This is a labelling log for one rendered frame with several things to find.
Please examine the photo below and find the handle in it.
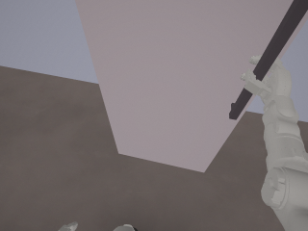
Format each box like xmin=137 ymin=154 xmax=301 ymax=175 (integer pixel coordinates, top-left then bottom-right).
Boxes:
xmin=229 ymin=0 xmax=308 ymax=120

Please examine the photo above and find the robot right hand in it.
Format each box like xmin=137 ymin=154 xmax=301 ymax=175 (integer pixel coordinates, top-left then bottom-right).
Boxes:
xmin=240 ymin=55 xmax=292 ymax=105

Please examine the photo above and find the robot right upper arm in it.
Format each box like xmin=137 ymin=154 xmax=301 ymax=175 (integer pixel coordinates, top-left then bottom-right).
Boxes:
xmin=261 ymin=167 xmax=308 ymax=231

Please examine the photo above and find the robot right forearm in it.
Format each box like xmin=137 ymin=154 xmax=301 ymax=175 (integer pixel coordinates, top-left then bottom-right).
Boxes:
xmin=262 ymin=95 xmax=308 ymax=173

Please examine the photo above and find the fridge door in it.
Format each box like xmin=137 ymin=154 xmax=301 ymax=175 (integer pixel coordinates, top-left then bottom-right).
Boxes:
xmin=75 ymin=0 xmax=308 ymax=173

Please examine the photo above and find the robot left hand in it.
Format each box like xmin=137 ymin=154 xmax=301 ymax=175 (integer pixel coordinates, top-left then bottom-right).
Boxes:
xmin=59 ymin=221 xmax=78 ymax=231

